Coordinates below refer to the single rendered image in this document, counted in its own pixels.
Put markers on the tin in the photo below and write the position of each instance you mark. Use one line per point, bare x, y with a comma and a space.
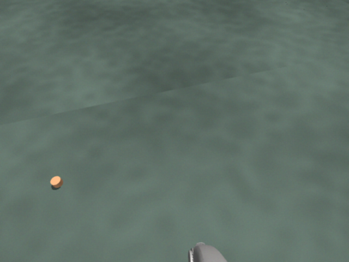
56, 181

